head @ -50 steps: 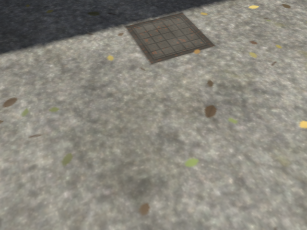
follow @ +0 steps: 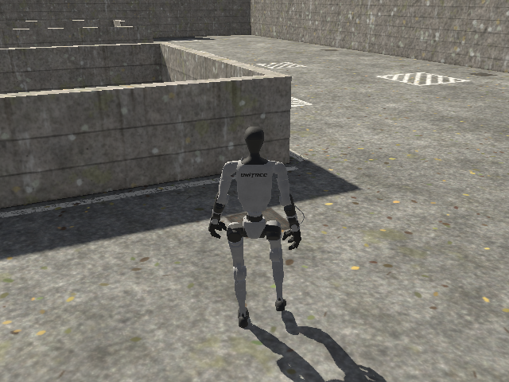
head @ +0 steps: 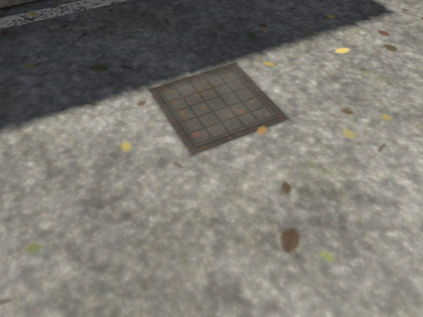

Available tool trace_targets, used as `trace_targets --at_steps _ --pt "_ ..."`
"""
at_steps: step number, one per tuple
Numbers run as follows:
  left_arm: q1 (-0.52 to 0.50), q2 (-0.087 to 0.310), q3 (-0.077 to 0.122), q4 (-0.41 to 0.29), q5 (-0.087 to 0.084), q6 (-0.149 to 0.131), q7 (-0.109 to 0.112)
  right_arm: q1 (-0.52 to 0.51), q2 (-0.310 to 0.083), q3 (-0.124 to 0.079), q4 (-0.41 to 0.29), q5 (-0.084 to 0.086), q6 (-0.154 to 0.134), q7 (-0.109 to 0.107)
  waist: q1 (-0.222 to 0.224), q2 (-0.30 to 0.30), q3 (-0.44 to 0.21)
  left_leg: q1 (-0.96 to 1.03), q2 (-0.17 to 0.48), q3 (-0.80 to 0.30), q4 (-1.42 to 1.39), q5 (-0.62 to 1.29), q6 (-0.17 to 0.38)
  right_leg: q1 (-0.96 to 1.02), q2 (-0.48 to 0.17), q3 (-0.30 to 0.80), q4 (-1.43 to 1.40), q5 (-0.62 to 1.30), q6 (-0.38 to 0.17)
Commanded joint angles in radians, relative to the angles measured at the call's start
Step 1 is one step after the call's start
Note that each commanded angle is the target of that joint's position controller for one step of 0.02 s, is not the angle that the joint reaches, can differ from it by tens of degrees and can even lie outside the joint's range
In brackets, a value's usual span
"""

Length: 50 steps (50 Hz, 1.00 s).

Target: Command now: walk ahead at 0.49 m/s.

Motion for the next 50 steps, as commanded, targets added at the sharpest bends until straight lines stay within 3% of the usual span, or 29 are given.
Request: trace_targets --at_steps 1,5,10,12,13,14,15,16,17,18,19,20,21,22,24,28,32,37,40,41,42,43,44,45,46,47,48,50 --pt "0.033 0.042 0.012 -0.042 0.012 0.006 0.006 -0.039 -0.133 -0.022 -0.056 0.002 -0.016 -0.02 0.047 0.076 0.053 -0.094 0.284 -0.217 -0.203 0.065 0.172 -0.03 -0.043 0.003 -0.145 0.152 0.027" --pt "-0.125 0.029 0.006 -0.083 0.004 -0.005 -0.005 0.039 -0.16 -0.026 -0.039 0.017 -0.004 -0.034 -0.01 0.079 0.054 -0.011 0.267 -0.166 -0.186 0.081 0.127 -0.001 0.001 -0.034 -0.424 0.302 0.036" --pt "-0.25 0.041 0.002 -0.132 -0.01 -0.014 -0.035 0.113 -0.169 -0.031 -0.005 0.026 0.016 -0.036 -0.049 0.095 0.081 0.142 0.325 -0.179 -0.116 0.056 0.113 -0.001 0.031 -0.044 -0.574 0.225 0.018" --pt "-0.234 0.061 0.008 -0.139 -0.01 -0.023 -0.046 0.106 -0.181 -0.037 -0.003 0.027 0.027 -0.038 -0.025 0.107 0.071 0.187 0.35 -0.193 -0.064 0.098 0.098 0.048 0.046 -0.051 -0.616 0.147 -0.01" --pt "-0.186 0.078 0.016 -0.13 -0.009 -0.027 -0.048 0.088 -0.189 -0.04 -0.006 0.026 0.032 -0.039 0.007 0.118 0.047 0.191 0.348 -0.187 -0.011 0.194 0.086 0.125 0.067 -0.069 -0.636 0.117 -0.026" --pt "-0.077 0.108 0.035 -0.099 -0.007 -0.03 -0.046 0.067 -0.183 -0.036 -0.013 0.023 0.037 -0.039 0.068 0.115 -0.014 0.177 0.309 -0.153 0.117 0.361 0.065 0.274 0.1 -0.096 -0.659 0.106 -0.048" --pt "0.117 0.171 0.063 -0.044 -0.004 -0.032 -0.038 0.056 -0.149 -0.023 -0.027 0.011 0.038 -0.039 0.144 0.08 -0.141 0.07 0.248 -0.099 0.357 0.394 0.032 0.543 0.061 -0.049 -0.64 0.13 -0.092" --pt "0.276 0.288 0.091 -0.019 0.016 -0.028 -0.033 0.129 -0.056 0.008 -0.057 -0.001 0.022 -0.033 0.151 -0.131 -0.306 -0.296 0.114 -0.019 0.763 0.07 -0.038 0.945 -0.198 0.331 -0.66 0.093 -0.224" --pt "0.31 0.249 0.08 -0.004 0.012 -0.022 -0.039 0.166 -0.03 0.019 -0.042 0.019 -0.005 -0.027 0.141 -0.26 -0.393 -0.524 0.03 -0.125 0.975 -0.423 -0.051 1.069 -0.297 0.683 -0.822 -0.028 -0.31" --pt "0.235 0.172 0.056 -0.017 0.006 -0.025 -0.041 0.088 -0.145 -0.01 -0.056 0.043 -0.022 -0.023 0.135 -0.16 -0.26 -0.618 0.1 -0.186 1.064 -0.384 -0.029 0.96 -0.262 0.584 -0.836 -0.063 -0.256" --pt "0.14 0.129 0.042 -0.041 0.005 -0.023 -0.04 0.008 -0.165 -0.015 -0.08 0.05 -0.027 -0.024 0.109 -0.095 -0.163 -0.617 0.156 -0.159 1.045 -0.287 -0.016 0.817 -0.222 0.424 -0.848 -0.001 -0.216" --pt "0.063 0.1 0.031 -0.053 0.009 -0.022 -0.045 -0.03 -0.151 -0.018 -0.085 0.039 -0.022 -0.03 0.076 -0.022 -0.093 -0.573 0.195 -0.138 0.981 -0.206 -0.022 0.675 -0.175 0.314 -0.887 0.083 -0.196" --pt "0.027 0.074 0.023 -0.057 0.013 -0.024 -0.049 -0.033 -0.142 -0.026 -0.085 0.025 -0.009 -0.036 0.046 -0.024 -0.056 -0.518 0.226 -0.14 0.914 -0.154 -0.026 0.585 -0.133 0.235 -0.922 0.13 -0.176" --pt "0.022 0.063 0.02 -0.048 0.018 -0.025 -0.053 -0.014 -0.117 -0.025 -0.08 0.023 0.006 -0.036 0.024 -0.039 -0.042 -0.467 0.236 -0.136 0.883 -0.123 -0.032 0.528 -0.109 0.19 -0.952 0.155 -0.17" --pt "0.059 0.08 0.025 -0.021 0.017 -0.03 -0.051 0.002 -0.087 -0.024 -0.077 0.02 0.025 -0.038 0.008 -0.032 -0.023 -0.455 0.237 -0.121 0.843 -0.084 -0.046 0.489 -0.092 0.127 -0.981 0.254 -0.185" --pt "0.129 0.111 0.033 0.014 0.017 -0.022 -0.029 -0.141 -0.086 -0.03 -0.129 0.009 0.03 -0.04 0.03 -0.011 0.019 -0.568 0.24 -0.116 0.645 0.08 -0.072 0.531 -0.089 0.066 -1.007 0.337 -0.184" --pt "0.182 0.125 0.033 0.037 0.007 -0.014 -0.015 -0.283 -0.066 -0.023 -0.168 0.015 0.022 -0.029 0.072 -0.018 0.049 -0.529 0.207 -0.083 0.413 0.232 -0.072 0.55 -0.065 0.011 -1.028 0.274 -0.156" --pt "0.258 0.133 0.039 0.085 -0.002 0.004 -0.008 -0.413 -0.069 -0.016 -0.218 0.026 0.012 -0.005 0.106 -0.019 0.097 -0.557 0.185 -0.077 0.28 0.187 -0.05 0.695 -0.119 0.014 -0.985 0.261 -0.151" --pt "0.242 0.149 0.049 0.092 -0.005 0.017 -0.001 -0.401 -0.091 -0.022 -0.229 0.027 0.001 0.011 0.075 -0.033 0.078 -0.484 0.162 -0.06 0.236 0.083 -0.016 0.754 -0.146 0.015 -0.912 0.378 -0.131" --pt "0.222 0.159 0.052 0.088 -0.004 0.021 0.0 -0.351 -0.111 -0.032 -0.218 0.026 -0.002 0.011 0.044 -0.049 0.043 -0.388 0.134 -0.036 0.229 0.053 -0.001 0.753 -0.14 0.006 -0.855 0.52 -0.12" --pt "0.206 0.155 0.049 0.084 -0.003 0.026 -0.001 -0.246 -0.139 -0.05 -0.189 0.023 -0.004 0.007 -0.015 -0.051 -0.019 -0.219 0.097 -0.01 0.211 0.051 0.018 0.72 -0.107 -0.01 -0.73 0.675 -0.104" --pt "0.192 0.13 0.038 0.072 0.004 0.028 -0.003 -0.057 -0.194 -0.077 -0.134 0.021 -0.005 -0.002 -0.097 -0.03 -0.134 0.06 0.122 -0.042 0.229 0.08 0.052 0.595 -0.049 -0.039 -0.512 0.657 -0.074" --pt "0.262 0.05 0.012 0.049 0.014 0.018 -0.01 0.107 -0.291 -0.101 -0.108 -0.003 -0.003 -0.013 -0.102 0.142 -0.303 0.473 0.383 -0.383 0.232 0.029 0.161 0.233 0.072 -0.092 -0.12 0.286 -0.014" --pt "0.321 -0.017 -0.009 0.067 -0.003 -0.004 -0.015 0.135 -0.268 -0.091 -0.098 0.004 0.003 -0.011 -0.085 0.323 -0.431 0.62 0.532 -0.766 0.067 -0.101 0.247 0.004 0.191 0.012 0.136 -0.354 0.009" --pt "0.243 0.102 0.024 0.057 -0.033 -0.02 -0.016 0.082 -0.197 -0.07 -0.104 0.01 0.001 -0.012 -0.095 0.227 -0.311 0.509 0.498 -0.689 0.031 -0.165 0.193 -0.083 0.132 0.107 0.231 -0.334 -0.01" --pt "0.16 0.131 0.033 0.026 -0.045 -0.023 -0.012 -0.003 -0.159 -0.058 -0.12 0.012 -0.001 -0.016 -0.067 0.18 -0.182 0.354 0.471 -0.526 0.01 -0.135 0.147 -0.107 0.076 0.071 0.219 -0.247 -0.023" --pt "0.119 0.118 0.035 0.019 -0.035 -0.018 -0.004 -0.082 -0.127 -0.048 -0.126 0.006 -0.006 -0.012 -0.031 0.105 -0.102 0.194 0.431 -0.413 -0.036 -0.08 0.121 -0.06 0.031 0.054 0.157 -0.158 -0.021" --pt "0.153 0.078 0.046 0.031 -0.022 0.014 0.002 -0.145 -0.081 -0.038 -0.119 -0.007 -0.016 -0.008 0.03 0.139 -0.04 0.028 0.367 -0.258 -0.106 -0.02 0.085 0.054 -0.017 0.06 0.074 -0.071 -0.023"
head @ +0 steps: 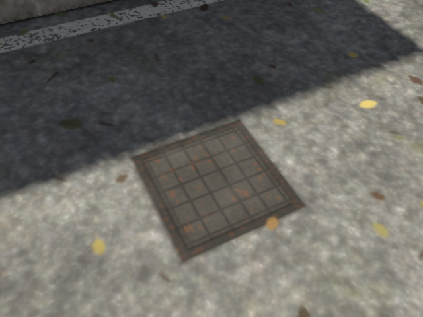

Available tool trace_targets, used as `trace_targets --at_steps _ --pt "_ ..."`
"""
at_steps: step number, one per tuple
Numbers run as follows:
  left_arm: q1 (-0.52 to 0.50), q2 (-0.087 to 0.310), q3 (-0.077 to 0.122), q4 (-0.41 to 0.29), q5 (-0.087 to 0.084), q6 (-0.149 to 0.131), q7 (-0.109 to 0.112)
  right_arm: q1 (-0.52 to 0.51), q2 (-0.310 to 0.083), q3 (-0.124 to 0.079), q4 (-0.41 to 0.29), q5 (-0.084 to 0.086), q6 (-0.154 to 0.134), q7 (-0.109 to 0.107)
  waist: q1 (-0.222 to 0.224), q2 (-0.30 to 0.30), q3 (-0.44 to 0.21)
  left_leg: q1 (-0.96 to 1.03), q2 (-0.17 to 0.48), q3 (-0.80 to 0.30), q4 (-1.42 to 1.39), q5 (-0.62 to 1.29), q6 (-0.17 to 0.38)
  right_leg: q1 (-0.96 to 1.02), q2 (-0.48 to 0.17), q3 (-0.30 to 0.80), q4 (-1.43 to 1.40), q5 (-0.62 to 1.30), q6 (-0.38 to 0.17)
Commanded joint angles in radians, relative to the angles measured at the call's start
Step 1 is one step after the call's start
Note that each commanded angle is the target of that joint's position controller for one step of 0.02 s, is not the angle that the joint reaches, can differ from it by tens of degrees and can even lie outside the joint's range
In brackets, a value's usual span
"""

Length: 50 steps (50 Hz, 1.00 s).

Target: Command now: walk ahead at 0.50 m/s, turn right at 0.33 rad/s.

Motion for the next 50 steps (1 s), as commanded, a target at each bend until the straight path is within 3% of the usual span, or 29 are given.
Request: trace_targets --at_steps 1,2,4,7,10,16,17,19,20,21,22,23,24,25,26,27,29,31,33,37,41,44,45,46,47,48,49,50 --pt "0.047 0.049 0.027 -0.047 -0.001 0.016 0.007 0.034 -0.069 -0.016 -0.011 -0.012 -0.018 -0.001 0.001 0.135 -0.054 0.163 0.267 -0.246 -0.32 0.042 0.124 -0.158 -0.105 0.06 0.008 0.1 -0.011" --pt "0.047 0.034 0.028 -0.051 -0.002 0.027 0.008 0.042 -0.081 -0.02 0.001 -0.013 -0.021 -0.004 0.01 0.127 -0.036 0.143 0.265 -0.201 -0.336 0.084 0.126 -0.167 -0.107 0.059 -0.003 0.123 -0.009" --pt "0.001 0.041 0.035 -0.073 0.003 0.04 0.011 0.06 -0.106 -0.028 0.015 -0.017 -0.023 -0.014 0.011 0.104 -0.007 0.15 0.264 -0.137 -0.353 0.149 0.13 -0.235 -0.107 0.074 -0.047 0.2 -0.001" --pt "-0.076 0.042 0.04 -0.105 0.011 0.037 0.003 0.09 -0.12 -0.032 0.031 -0.019 -0.016 -0.033 -0.002 0.088 0.014 0.205 0.26 -0.063 -0.359 0.206 0.12 -0.316 -0.094 0.084 -0.181 0.335 0.013" --pt "-0.165 0.029 0.033 -0.137 0.016 0.03 -0.016 0.106 -0.137 -0.034 0.034 -0.015 -0.008 -0.045 -0.027 0.079 0.033 0.241 0.251 0.011 -0.364 0.227 0.101 -0.308 -0.085 0.027 -0.341 0.438 0.014" --pt "-0.343 0.007 0.015 -0.238 0.014 0.031 -0.056 0.206 -0.168 -0.047 0.063 0.005 0.028 -0.054 -0.086 0.066 0.087 0.447 0.312 0.081 -0.291 0.343 0.093 -0.376 -0.067 -0.078 -0.504 0.346 -0.015" --pt "-0.348 0.011 0.016 -0.253 0.013 0.031 -0.063 0.201 -0.176 -0.05 0.061 0.009 0.036 -0.054 -0.077 0.075 0.084 0.465 0.317 0.096 -0.259 0.418 0.086 -0.353 -0.054 -0.1 -0.519 0.302 -0.026" --pt "-0.311 0.042 0.03 -0.269 0.012 0.035 -0.071 0.167 -0.206 -0.058 0.046 0.016 0.046 -0.059 -0.032 0.117 0.032 0.473 0.316 0.13 -0.144 0.742 0.064 -0.219 0.008 -0.165 -0.529 0.206 -0.061" --pt "-0.245 0.068 0.044 -0.263 0.01 0.038 -0.072 0.152 -0.222 -0.062 0.039 0.019 0.052 -0.062 0.011 0.14 -0.015 0.468 0.312 0.14 -0.035 0.898 0.054 -0.117 0.049 -0.192 -0.526 0.158 -0.083" --pt "-0.12 0.112 0.068 -0.238 0.006 0.039 -0.069 0.127 -0.232 -0.064 0.031 0.023 0.058 -0.063 0.086 0.141 -0.082 0.427 0.291 0.153 0.139 0.954 0.034 0.055 0.09 -0.203 -0.575 0.175 -0.115" --pt "0.045 0.184 0.105 -0.196 0.007 0.041 -0.053 0.114 -0.227 -0.06 0.018 0.024 0.055 -0.063 0.168 0.095 -0.167 0.265 0.246 0.159 0.394 0.785 -0.008 0.339 0.095 -0.135 -0.654 0.234 -0.158" --pt "0.104 0.298 0.13 -0.178 0.006 0.046 -0.032 0.174 -0.103 -0.026 -0.025 -0.015 0.036 -0.051 0.103 -0.156 -0.238 -0.155 0.106 0.138 0.768 -0.034 -0.063 0.677 -0.157 0.308 -0.67 0.219 -0.283" --pt "0.105 0.29 0.114 -0.211 0.019 0.028 -0.038 0.169 -0.078 -0.007 -0.062 0.008 -0.014 -0.033 0.075 -0.164 -0.395 -0.377 -0.036 -0.114 0.965 -0.449 -0.07 0.834 -0.315 0.793 -0.861 0.091 -0.42" --pt "0.101 0.211 0.09 -0.205 0.029 0.017 -0.044 0.031 -0.148 -0.027 -0.093 0.049 -0.044 -0.022 0.121 -0.06 -0.307 -0.484 0.022 -0.196 0.977 -0.368 -0.041 0.794 -0.283 0.681 -0.906 0.133 -0.347" --pt "0.039 0.17 0.078 -0.21 0.023 0.009 -0.043 0.002 -0.145 -0.024 -0.105 0.053 -0.056 -0.021 0.085 -0.027 -0.196 -0.49 0.067 -0.186 0.897 -0.271 -0.019 0.652 -0.244 0.521 -0.9 0.211 -0.304" --pt "-0.046 0.136 0.067 -0.231 0.019 0.005 -0.044 0.011 -0.144 -0.029 -0.086 0.03 -0.055 -0.029 0.034 0.044 -0.133 -0.419 0.109 -0.184 0.811 -0.209 -0.023 0.493 -0.196 0.404 -0.905 0.302 -0.268" --pt "-0.114 0.099 0.051 -0.259 0.027 0.003 -0.036 0.049 -0.158 -0.045 -0.081 0.011 -0.024 -0.033 -0.027 0.025 -0.098 -0.283 0.147 -0.186 0.702 -0.15 -0.045 0.308 -0.141 0.3 -0.944 0.404 -0.242" --pt "-0.099 0.128 0.056 -0.26 0.022 -0.001 -0.024 0.042 -0.132 -0.044 -0.093 -0.004 -0.001 -0.035 -0.038 0.021 -0.082 -0.259 0.139 -0.165 0.616 -0.109 -0.079 0.232 -0.118 0.251 -0.964 0.479 -0.247" --pt "-0.062 0.158 0.064 -0.255 0.021 -0.002 -0.009 -0.031 -0.117 -0.039 -0.123 -0.013 0.008 -0.041 -0.022 0.009 -0.055 -0.284 0.12 -0.151 0.49 -0.014 -0.107 0.198 -0.096 0.214 -0.974 0.501 -0.239" --pt "-0.004 0.159 0.064 -0.247 0.016 0.009 0.004 -0.18 -0.088 -0.024 -0.168 -0.003 0.001 -0.032 0.037 -0.045 -0.028 -0.238 0.057 -0.147 0.178 0.21 -0.11 0.176 -0.046 0.186 -0.958 0.362 -0.182" --pt "0.04 0.16 0.065 -0.23 0.009 0.016 0.006 -0.251 -0.116 -0.025 -0.208 0.011 -0.014 -0.015 0.065 -0.066 -0.021 -0.191 0.026 -0.166 0.05 0.234 -0.094 0.231 -0.081 0.265 -0.899 0.282 -0.163" --pt "0.027 0.163 0.068 -0.239 0.015 0.037 0.021 -0.206 -0.158 -0.04 -0.21 0.0 -0.031 -0.008 0.031 -0.101 -0.038 -0.123 -0.005 -0.166 -0.016 0.139 -0.059 0.308 -0.082 0.331 -0.751 0.448 -0.122" --pt "0.0 0.154 0.066 -0.254 0.015 0.044 0.025 -0.138 -0.168 -0.046 -0.193 -0.006 -0.038 -0.009 -0.007 -0.108 -0.07 -0.035 -0.014 -0.147 -0.06 0.173 -0.039 0.309 -0.051 0.33 -0.676 0.509 -0.096" --pt "-0.026 0.124 0.055 -0.277 0.017 0.044 0.025 -0.049 -0.196 -0.056 -0.179 -0.022 -0.043 -0.013 -0.052 -0.089 -0.145 0.135 0.041 -0.169 -0.069 0.29 -0.003 0.262 0.01 0.295 -0.535 0.531 -0.054" --pt "-0.03 0.072 0.035 -0.313 0.038 0.042 0.027 0.096 -0.263 -0.067 -0.17 -0.044 -0.041 -0.019 -0.098 0.051 -0.303 0.417 0.24 -0.334 0.002 0.587 0.061 0.112 0.083 0.199 -0.245 0.269 -0.001" --pt "0.209 0.034 0.022 -0.314 0.017 0.038 0.021 0.136 -0.295 -0.073 -0.149 -0.038 -0.02 -0.013 0.004 0.388 -0.463 0.714 0.495 -0.725 -0.003 0.686 0.269 -0.184 0.199 0.146 0.044 -0.39 0.052" --pt "0.221 0.154 0.042 -0.278 0.005 0.045 0.021 0.099 -0.213 -0.058 -0.176 -0.01 -0.003 -0.012 -0.012 0.27 -0.433 0.651 0.482 -0.76 -0.039 0.447 0.251 -0.266 0.101 0.173 0.166 -0.315 0.072" --pt "0.088 0.203 0.057 -0.297 0.006 0.06 0.023 0.049 -0.144 -0.038 -0.2 -0.006 0.011 -0.02 -0.047 0.184 -0.292 0.523 0.419 -0.583 -0.059 0.375 0.202 -0.309 0.071 0.124 0.189 -0.239 0.09"
Over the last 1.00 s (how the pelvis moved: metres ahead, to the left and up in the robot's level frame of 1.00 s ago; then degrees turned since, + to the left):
0.54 -0.01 -0.01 -2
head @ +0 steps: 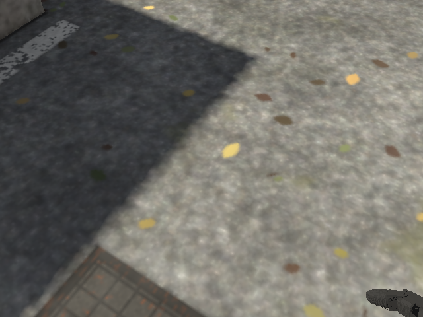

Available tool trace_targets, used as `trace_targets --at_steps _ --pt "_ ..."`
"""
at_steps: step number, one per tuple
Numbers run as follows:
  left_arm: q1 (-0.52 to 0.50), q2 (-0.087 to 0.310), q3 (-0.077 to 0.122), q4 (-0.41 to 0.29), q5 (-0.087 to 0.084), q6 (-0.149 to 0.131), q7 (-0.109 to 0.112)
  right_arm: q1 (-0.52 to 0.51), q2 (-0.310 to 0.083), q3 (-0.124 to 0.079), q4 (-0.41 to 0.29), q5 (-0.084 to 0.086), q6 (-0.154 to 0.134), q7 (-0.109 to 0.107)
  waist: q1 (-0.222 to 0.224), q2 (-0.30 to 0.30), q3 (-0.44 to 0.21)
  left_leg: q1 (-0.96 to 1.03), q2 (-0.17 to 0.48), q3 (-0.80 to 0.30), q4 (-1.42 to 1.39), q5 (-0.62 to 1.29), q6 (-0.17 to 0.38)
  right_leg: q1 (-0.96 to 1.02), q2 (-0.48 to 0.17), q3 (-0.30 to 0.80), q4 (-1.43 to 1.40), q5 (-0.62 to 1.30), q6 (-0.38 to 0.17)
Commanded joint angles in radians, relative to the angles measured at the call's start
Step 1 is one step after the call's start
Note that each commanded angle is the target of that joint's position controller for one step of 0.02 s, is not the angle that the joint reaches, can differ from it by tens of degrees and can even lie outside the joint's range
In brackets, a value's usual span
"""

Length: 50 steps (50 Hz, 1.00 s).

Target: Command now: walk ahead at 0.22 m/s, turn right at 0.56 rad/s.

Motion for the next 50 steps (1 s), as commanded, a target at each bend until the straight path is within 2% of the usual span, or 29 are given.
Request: trace_targets --at_steps 1,2,3,4,6,8,10,13,16,19,20,21,22,23,24,25,26,27,29,33,38,40,42,43,44,45,46,48,50 --pt "0.019 0.166 0.035 -0.087 -0.001 0.018 0.009 0.12 -0.099 -0.024 -0.05 0.006 0.033 -0.015 -0.088 0.095 -0.211 0.513 0.38 -0.364 -0.134 0.316 0.214 -0.396 -0.113 -0.055 0.302 0.049 0.055" --pt "-0.008 0.159 0.041 -0.101 0.007 0.032 0.012 0.087 -0.091 -0.02 -0.047 0.005 0.043 -0.017 -0.068 0.096 -0.144 0.393 0.341 -0.29 -0.158 0.308 0.206 -0.37 -0.142 -0.069 0.261 0.082 0.058" --pt "0.007 0.128 0.038 -0.105 0.002 0.046 0.01 0.072 -0.103 -0.022 -0.039 -0.004 0.047 -0.018 -0.043 0.127 -0.112 0.288 0.306 -0.22 -0.196 0.29 0.195 -0.301 -0.16 -0.089 0.222 0.106 0.055" --pt "0.018 0.097 0.031 -0.11 -0.002 0.054 0.01 0.061 -0.113 -0.026 -0.034 -0.009 0.047 -0.019 -0.035 0.152 -0.095 0.236 0.28 -0.164 -0.229 0.293 0.197 -0.266 -0.158 -0.117 0.176 0.132 0.056" --pt "-0.002 0.066 0.022 -0.133 0.0 0.057 0.012 0.061 -0.14 -0.037 -0.023 -0.007 0.046 -0.025 -0.038 0.165 -0.105 0.252 0.297 -0.111 -0.253 0.378 0.225 -0.27 -0.165 -0.138 0.086 0.173 0.063" --pt "-0.034 0.068 0.02 -0.152 0.007 0.058 0.007 0.064 -0.16 -0.045 -0.018 0.003 0.054 -0.033 -0.045 0.141 -0.148 0.302 0.332 -0.086 -0.255 0.408 0.243 -0.268 -0.185 -0.138 0.011 0.237 0.065" --pt "-0.064 0.071 0.019 -0.165 0.006 0.06 -0.002 0.048 -0.171 -0.048 -0.02 0.009 0.069 -0.039 -0.052 0.135 -0.162 0.306 0.336 -0.04 -0.268 0.329 0.235 -0.232 -0.192 -0.152 -0.068 0.303 0.061" --pt "-0.118 0.077 0.02 -0.188 0.006 0.068 -0.018 0.042 -0.189 -0.052 -0.016 0.016 0.089 -0.039 -0.068 0.149 -0.129 0.28 0.328 0.022 -0.281 0.176 0.212 -0.165 -0.185 -0.19 -0.189 0.343 0.044" --pt "-0.163 0.089 0.025 -0.217 0.008 0.074 -0.034 0.069 -0.213 -0.06 -0.001 0.029 0.1 -0.031 -0.085 0.158 -0.105 0.33 0.355 0.031 -0.247 0.142 0.191 -0.138 -0.171 -0.222 -0.3 0.301 0.019" --pt "-0.127 0.091 0.035 -0.213 0.01 0.074 -0.046 0.07 -0.219 -0.063 0.013 0.053 0.111 -0.03 -0.052 0.152 -0.109 0.353 0.343 0.069 -0.13 0.128 0.123 -0.017 -0.13 -0.264 -0.533 0.389 -0.031" --pt "-0.09 0.124 0.05 -0.2 0.014 0.071 -0.038 0.12 -0.19 -0.057 0.034 0.05 0.113 -0.026 -0.046 0.104 -0.12 0.302 0.3 0.108 -0.035 0.078 0.065 0.094 -0.12 -0.232 -0.622 0.504 -0.065" --pt "-0.037 0.229 0.079 -0.201 0.018 0.067 -0.019 0.13 -0.133 -0.04 0.023 0.018 0.111 -0.02 -0.049 -0.115 -0.144 0.109 0.198 0.199 0.231 -0.131 -0.022 0.267 -0.293 0.014 -0.669 0.843 -0.136" --pt "-0.044 0.313 0.088 -0.226 0.038 0.061 -0.014 0.09 -0.112 -0.027 -0.04 -0.009 0.106 -0.022 -0.055 -0.313 -0.151 -0.191 0.054 0.158 0.483 -0.562 -0.092 0.35 -0.5 0.325 -0.666 1.007 -0.339" --pt "-0.019 0.249 0.073 -0.222 0.046 0.038 -0.023 0.019 -0.158 -0.043 -0.041 0.001 0.103 -0.024 0.01 -0.161 -0.205 -0.217 0.055 -0.005 0.641 -0.566 -0.088 0.326 -0.484 0.297 -0.672 0.996 -0.369" --pt "-0.048 0.23 0.062 -0.215 0.043 0.021 -0.025 0.015 -0.163 -0.046 -0.046 0.025 0.106 -0.025 -0.017 -0.128 -0.183 -0.23 0.067 -0.036 0.674 -0.487 -0.071 0.303 -0.432 0.208 -0.669 0.961 -0.322" --pt "-0.104 0.208 0.058 -0.218 0.027 0.015 -0.021 0.041 -0.158 -0.048 -0.025 0.026 0.109 -0.033 -0.047 -0.083 -0.167 -0.228 0.081 -0.051 0.649 -0.407 -0.065 0.272 -0.378 0.148 -0.664 0.891 -0.265" --pt "-0.148 0.184 0.048 -0.226 0.013 0.018 -0.017 0.045 -0.172 -0.053 -0.022 0.015 0.113 -0.041 -0.061 -0.082 -0.152 -0.219 0.086 -0.058 0.618 -0.355 -0.067 0.239 -0.356 0.126 -0.668 0.861 -0.237" --pt "-0.171 0.178 0.041 -0.233 0.014 0.022 -0.012 0.054 -0.171 -0.055 -0.02 0.011 0.116 -0.042 -0.078 -0.099 -0.154 -0.164 0.073 -0.05 0.626 -0.317 -0.073 0.185 -0.334 0.105 -0.671 0.882 -0.232" --pt "-0.179 0.175 0.039 -0.24 0.023 0.027 -0.006 0.077 -0.153 -0.051 -0.018 0.017 0.117 -0.039 -0.09 -0.105 -0.171 -0.119 0.047 -0.046 0.579 -0.269 -0.084 0.162 -0.308 0.093 -0.675 0.868 -0.234" --pt "-0.16 0.191 0.045 -0.237 0.018 0.037 0.006 0.04 -0.12 -0.037 -0.036 0.019 0.116 -0.036 -0.064 -0.115 -0.163 -0.069 0.023 -0.062 0.368 -0.249 -0.097 0.16 -0.294 0.139 -0.661 0.754 -0.233" --pt "-0.17 0.198 0.047 -0.244 0.017 0.05 -0.003 0.042 -0.131 -0.039 -0.05 0.028 0.107 -0.02 -0.048 -0.143 -0.148 0.039 -0.009 -0.072 0.2 -0.272 -0.079 0.113 -0.281 0.251 -0.644 0.662 -0.23" --pt "-0.183 0.194 0.046 -0.247 0.01 0.055 -0.006 0.065 -0.133 -0.043 -0.054 0.03 0.099 -0.012 -0.058 -0.151 -0.146 0.086 -0.017 -0.072 0.1 -0.257 -0.063 0.119 -0.267 0.294 -0.621 0.667 -0.215" --pt "-0.211 0.182 0.042 -0.254 -0.003 0.062 -0.001 0.135 -0.139 -0.051 -0.037 0.024 0.092 -0.006 -0.103 -0.135 -0.147 0.233 -0.002 -0.056 -0.123 -0.08 -0.032 0.065 -0.213 0.283 -0.571 0.599 -0.158" --pt "-0.184 0.143 0.032 -0.257 0.002 0.062 0.003 0.173 -0.195 -0.067 -0.035 0.01 0.093 -0.011 -0.094 -0.043 -0.168 0.357 0.14 -0.162 -0.167 -0.011 0.02 -0.04 -0.152 0.221 -0.466 0.416 -0.102" --pt "-0.142 0.099 0.021 -0.271 0.005 0.057 0.002 0.145 -0.284 -0.082 -0.043 -0.009 0.105 -0.019 -0.036 0.251 -0.121 0.415 0.352 -0.401 -0.211 0.179 0.155 -0.267 0.024 0.003 -0.26 0.055 -0.034" --pt "-0.144 0.189 0.048 -0.27 0.02 0.045 0.002 0.148 -0.245 -0.075 -0.058 -0.027 0.098 -0.019 -0.062 0.286 -0.116 0.339 0.477 -0.533 -0.237 0.241 0.29 -0.311 -0.009 -0.03 -0.014 -0.07 0.016" --pt "-0.123 0.235 0.068 -0.246 0.013 0.046 -0.003 0.09 -0.194 -0.059 -0.08 -0.019 0.095 -0.027 -0.04 0.203 -0.094 0.313 0.433 -0.436 -0.224 0.229 0.275 -0.308 -0.046 -0.018 0.109 0.002 0.033" --pt "-0.095 0.199 0.068 -0.204 0.008 0.065 0.001 0.025 -0.144 -0.047 -0.096 0.009 0.1 -0.04 -0.026 0.151 -0.059 0.317 0.304 -0.251 -0.201 0.15 0.181 -0.333 -0.062 -0.048 0.192 0.123 0.066" --pt "-0.118 0.149 0.052 -0.212 0.001 0.074 -0.004 0.051 -0.145 -0.043 -0.094 0.013 0.109 -0.051 -0.049 0.151 -0.045 0.326 0.269 -0.157 -0.207 0.205 0.184 -0.343 -0.072 -0.094 0.191 0.182 0.09"
Over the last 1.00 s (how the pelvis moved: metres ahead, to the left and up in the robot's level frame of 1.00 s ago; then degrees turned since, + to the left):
0.53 -0.12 -0.01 -34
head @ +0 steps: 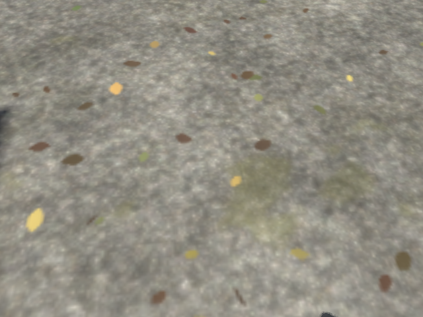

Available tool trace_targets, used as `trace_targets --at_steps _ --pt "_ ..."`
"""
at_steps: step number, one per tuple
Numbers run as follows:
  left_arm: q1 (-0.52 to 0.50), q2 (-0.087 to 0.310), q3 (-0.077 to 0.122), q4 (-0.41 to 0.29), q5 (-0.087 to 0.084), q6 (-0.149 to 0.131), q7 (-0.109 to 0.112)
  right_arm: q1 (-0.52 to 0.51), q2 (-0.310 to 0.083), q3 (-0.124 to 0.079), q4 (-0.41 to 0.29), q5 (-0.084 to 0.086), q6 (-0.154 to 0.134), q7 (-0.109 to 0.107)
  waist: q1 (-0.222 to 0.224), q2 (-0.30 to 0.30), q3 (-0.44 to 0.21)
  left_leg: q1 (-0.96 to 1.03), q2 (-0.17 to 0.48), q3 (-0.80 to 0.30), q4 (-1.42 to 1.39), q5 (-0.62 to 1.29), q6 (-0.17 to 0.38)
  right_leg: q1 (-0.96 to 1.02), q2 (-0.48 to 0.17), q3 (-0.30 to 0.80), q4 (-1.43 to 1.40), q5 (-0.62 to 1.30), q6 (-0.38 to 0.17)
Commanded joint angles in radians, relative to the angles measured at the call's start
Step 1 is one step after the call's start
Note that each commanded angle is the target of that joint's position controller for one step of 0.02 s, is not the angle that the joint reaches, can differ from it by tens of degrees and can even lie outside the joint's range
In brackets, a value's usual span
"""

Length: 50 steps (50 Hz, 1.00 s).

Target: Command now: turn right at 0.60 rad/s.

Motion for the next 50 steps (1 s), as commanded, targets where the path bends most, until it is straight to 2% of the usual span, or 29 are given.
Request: trace_targets --at_steps 1,3,5,7,9,11,12,13,14,15,16,17,18,19,21,23,26,31,34,36,37,38,39,40,41,42,43,45,50 --pt "-0.007 0.064 0.024 -0.069 -0.009 -0.001 -0.001 -0.055 -0.137 -0.029 -0.085 0.003 -0.003 -0.02 0.002 0.191 -0.05 0.142 0.23 -0.147 -0.162 0.354 0.191 -0.111 -0.059 -0.04 0.06 0.057 0.04" --pt "-0.059 0.043 0.013 -0.094 -0.009 -0.003 -0.004 -0.009 -0.157 -0.037 -0.077 -0.001 0.006 -0.026 -0.035 0.213 -0.07 0.22 0.254 -0.131 -0.16 0.371 0.207 -0.121 -0.088 -0.063 -0.049 0.058 0.052" --pt "-0.076 0.024 0.0 -0.106 0.001 -0.005 -0.012 0.0 -0.184 -0.046 -0.074 0.003 0.013 -0.022 -0.048 0.224 -0.094 0.221 0.27 -0.107 -0.153 0.383 0.212 -0.045 -0.111 -0.083 -0.167 0.035 0.049" --pt "-0.068 0.015 -0.007 -0.107 0.006 -0.007 -0.018 -0.011 -0.208 -0.053 -0.072 0.013 0.016 -0.011 -0.044 0.239 -0.105 0.175 0.277 -0.084 -0.147 0.413 0.214 0.068 -0.107 -0.118 -0.28 0.015 0.033" --pt "-0.045 0.03 -0.003 -0.096 0.004 -0.005 -0.021 -0.008 -0.217 -0.053 -0.064 0.027 0.014 0.0 -0.038 0.249 -0.108 0.168 0.288 -0.087 -0.129 0.415 0.211 0.137 -0.092 -0.141 -0.391 0.037 0.014" --pt "0.011 0.026 0.0 -0.07 0.005 -0.005 -0.026 -0.027 -0.213 -0.048 -0.056 0.046 0.013 0.005 0.001 0.235 -0.107 0.142 0.277 -0.073 -0.075 0.392 0.179 0.254 -0.075 -0.159 -0.605 0.176 -0.027" --pt "0.047 0.029 0.003 -0.051 0.007 -0.006 -0.026 -0.017 -0.189 -0.038 -0.044 0.054 0.011 0.006 0.02 0.214 -0.11 0.097 0.256 -0.052 -0.032 0.352 0.139 0.359 -0.06 -0.165 -0.742 0.283 -0.056" --pt "0.061 0.059 0.008 -0.051 0.009 -0.006 -0.02 0.039 -0.142 -0.021 -0.021 0.039 0.003 0.012 0.014 0.129 -0.136 0.005 0.215 -0.004 0.043 0.225 0.06 0.506 -0.116 -0.076 -0.79 0.437 -0.083" --pt "0.076 0.148 0.02 -0.072 0.019 -0.006 -0.004 0.055 -0.056 0.013 -0.049 -0.026 -0.008 0.025 -0.022 -0.171 -0.192 -0.196 0.113 0.092 0.291 -0.22 -0.047 0.668 -0.378 0.225 -0.749 0.84 -0.165" --pt "0.036 0.099 -0.003 -0.074 0.052 -0.024 -0.011 0.004 -0.087 0.004 -0.061 -0.005 -0.006 0.017 0.012 -0.198 -0.187 -0.244 0.07 0.01 0.414 -0.41 -0.082 0.51 -0.484 0.275 -0.761 0.808 -0.341" --pt "0.013 0.044 -0.018 -0.063 0.06 -0.044 -0.021 -0.015 -0.143 -0.011 -0.05 0.018 0.003 0.011 0.026 -0.12 -0.153 -0.218 0.09 -0.034 0.472 -0.386 -0.091 0.445 -0.423 0.213 -0.793 0.673 -0.344" --pt "-0.021 0.018 -0.027 -0.039 0.057 -0.058 -0.025 0.001 -0.143 -0.016 -0.032 0.027 0.011 0.01 0.005 -0.118 -0.119 -0.216 0.093 -0.05 0.481 -0.332 -0.091 0.422 -0.362 0.14 -0.799 0.583 -0.293" --pt "-0.048 0.022 -0.027 -0.029 0.053 -0.067 -0.025 0.026 -0.14 -0.019 -0.002 0.024 0.021 0.003 -0.001 -0.108 -0.103 -0.211 0.091 -0.055 0.485 -0.283 -0.095 0.409 -0.331 0.095 -0.805 0.535 -0.257" --pt "-0.075 0.015 -0.031 -0.017 0.047 -0.074 -0.023 0.045 -0.144 -0.022 0.011 0.018 0.03 -0.002 -0.009 -0.115 -0.082 -0.184 0.087 -0.069 0.491 -0.228 -0.105 0.374 -0.323 0.061 -0.81 0.577 -0.248" --pt "-0.091 0.004 -0.034 0.003 0.05 -0.079 -0.012 0.075 -0.138 -0.023 0.025 0.029 0.034 -0.003 -0.02 -0.111 -0.074 -0.142 0.063 -0.073 0.49 -0.178 -0.114 0.352 -0.305 0.0 -0.809 0.607 -0.248" --pt "-0.096 0.023 -0.025 0.012 0.043 -0.07 0.0 0.055 -0.139 -0.023 0.01 0.035 0.035 -0.006 -0.002 -0.105 -0.064 -0.164 0.056 -0.051 0.456 -0.178 -0.115 0.383 -0.314 -0.013 -0.8 0.58 -0.26" --pt "-0.075 0.05 -0.011 0.032 0.034 -0.052 0.011 0.023 -0.127 -0.018 -0.02 0.035 0.04 -0.007 0.028 -0.084 -0.058 -0.205 0.061 -0.032 0.435 -0.225 -0.111 0.431 -0.37 0.025 -0.796 0.542 -0.297" --pt "-0.104 0.066 0.002 0.047 0.029 -0.04 0.011 0.034 -0.115 -0.014 -0.049 0.034 0.048 0.008 0.022 -0.072 -0.075 -0.168 0.06 0.009 0.367 -0.24 -0.082 0.446 -0.412 0.01 -0.777 0.614 -0.314" --pt "-0.13 0.08 0.009 0.055 0.014 -0.035 0.012 0.07 -0.113 -0.016 -0.056 0.037 0.05 0.024 -0.006 -0.077 -0.099 -0.09 0.041 0.045 0.242 -0.174 -0.045 0.444 -0.412 -0.033 -0.725 0.653 -0.282" --pt "-0.13 0.076 0.011 0.072 -0.005 -0.028 0.015 0.133 -0.118 -0.022 -0.042 0.032 0.049 0.031 -0.044 -0.061 -0.109 0.039 0.002 0.069 0.023 0.017 0.006 0.389 -0.367 -0.104 -0.631 0.54 -0.204" --pt "-0.083 0.044 0.007 0.088 0.002 -0.029 0.013 0.15 -0.18 -0.041 -0.046 0.025 0.046 0.023 -0.029 0.074 -0.102 0.148 0.062 -0.069 -0.076 0.252 0.056 0.268 -0.292 -0.192 -0.471 0.351 -0.111" --pt "-0.119 -0.016 -0.013 0.043 0.056 -0.034 0.008 0.157 -0.306 -0.067 -0.076 0.023 0.039 0.005 -0.007 0.378 -0.082 0.285 0.33 -0.455 -0.095 0.66 0.211 -0.05 -0.125 -0.268 -0.171 -0.15 0.01" --pt "-0.211 0.016 -0.006 0.017 0.041 -0.041 0.015 0.182 -0.292 -0.057 -0.098 -0.019 0.015 0.019 -0.083 0.294 -0.138 0.223 0.41 -0.56 -0.142 0.651 0.364 -0.1 -0.063 -0.094 0.016 -0.287 0.015" --pt "-0.203 0.049 0.006 0.027 0.016 -0.038 0.016 0.135 -0.267 -0.05 -0.102 -0.021 -0.005 0.024 -0.054 0.197 -0.106 0.209 0.36 -0.471 -0.148 0.57 0.34 -0.125 -0.089 -0.051 0.086 -0.215 0.006" --pt "-0.176 0.059 0.012 0.043 0.011 -0.036 0.019 0.079 -0.246 -0.048 -0.106 0.001 -0.014 0.02 -0.02 0.15 -0.076 0.199 0.296 -0.394 -0.14 0.487 0.278 -0.141 -0.108 -0.041 0.077 -0.112 -0.001" --pt "-0.162 0.065 0.017 0.062 0.019 -0.033 0.025 0.041 -0.216 -0.039 -0.114 0.02 -0.013 0.013 -0.006 0.125 -0.067 0.199 0.259 -0.358 -0.135 0.451 0.234 -0.147 -0.118 -0.035 0.049 -0.043 0.002" --pt "-0.145 0.066 0.019 0.068 0.025 -0.032 0.028 0.023 -0.2 -0.03 -0.122 0.03 -0.009 0.005 0.007 0.135 -0.072 0.184 0.232 -0.331 -0.136 0.477 0.217 -0.118 -0.116 -0.034 0.044 0.016 0.012" --pt "-0.114 0.048 0.016 0.077 0.018 -0.036 0.023 0.041 -0.192 -0.026 -0.133 0.025 -0.002 -0.004 0.011 0.146 -0.105 0.196 0.204 -0.308 -0.137 0.512 0.216 -0.078 -0.094 -0.039 0.045 0.086 0.027" --pt "-0.14 0.036 0.01 0.07 0.013 -0.046 0.025 0.072 -0.214 -0.035 -0.147 0.027 0.012 -0.016 -0.015 0.169 -0.09 0.233 0.181 -0.349 -0.137 0.39 0.213 -0.081 -0.082 -0.023 -0.155 0.127 0.055"
Over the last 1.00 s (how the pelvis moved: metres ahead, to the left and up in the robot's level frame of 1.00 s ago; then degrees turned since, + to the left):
0.10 -0.01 0.02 -35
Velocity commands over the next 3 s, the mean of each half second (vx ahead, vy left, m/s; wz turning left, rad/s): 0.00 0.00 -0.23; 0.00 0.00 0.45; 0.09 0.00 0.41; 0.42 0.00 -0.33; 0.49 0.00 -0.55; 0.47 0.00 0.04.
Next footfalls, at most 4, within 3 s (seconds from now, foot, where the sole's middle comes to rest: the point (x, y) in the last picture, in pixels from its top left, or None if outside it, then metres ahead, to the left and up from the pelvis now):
0.26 right None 0.02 -0.16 -0.78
0.74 left None -0.01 0.07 -0.78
1.30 right None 0.08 -0.13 -0.78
1.66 left None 0.07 0.15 -0.78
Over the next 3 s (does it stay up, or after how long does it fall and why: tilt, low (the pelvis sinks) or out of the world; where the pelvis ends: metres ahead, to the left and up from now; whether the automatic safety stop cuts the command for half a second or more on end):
stays up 0.74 0.07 0.01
